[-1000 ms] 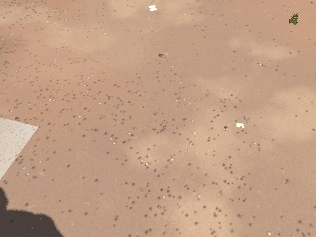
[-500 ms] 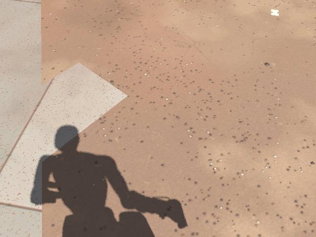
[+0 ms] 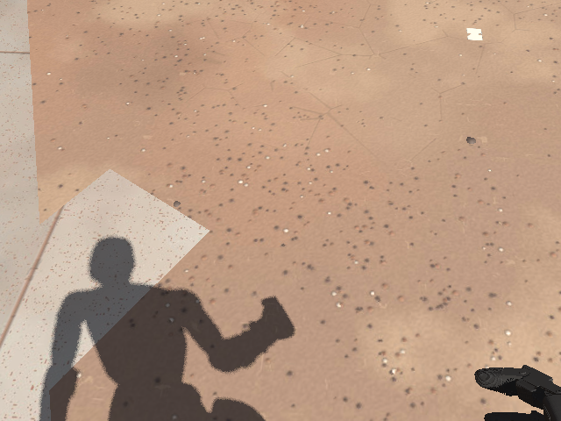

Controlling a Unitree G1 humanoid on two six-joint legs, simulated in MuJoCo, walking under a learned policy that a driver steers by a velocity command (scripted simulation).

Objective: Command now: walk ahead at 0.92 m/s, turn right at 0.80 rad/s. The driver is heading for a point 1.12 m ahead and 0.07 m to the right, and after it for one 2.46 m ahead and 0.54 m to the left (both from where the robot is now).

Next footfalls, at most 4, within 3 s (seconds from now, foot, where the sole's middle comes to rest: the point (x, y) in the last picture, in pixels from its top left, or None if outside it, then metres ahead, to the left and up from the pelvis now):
0.38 right None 0.45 -0.15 -0.77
0.78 left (393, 279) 0.86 -0.17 -0.77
1.36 right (447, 232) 1.03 -0.32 -0.77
1.84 left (313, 181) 1.19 0.07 -0.77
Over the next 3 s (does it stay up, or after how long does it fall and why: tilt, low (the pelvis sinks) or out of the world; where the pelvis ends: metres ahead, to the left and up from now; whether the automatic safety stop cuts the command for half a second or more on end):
stays up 2.02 0.40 0.01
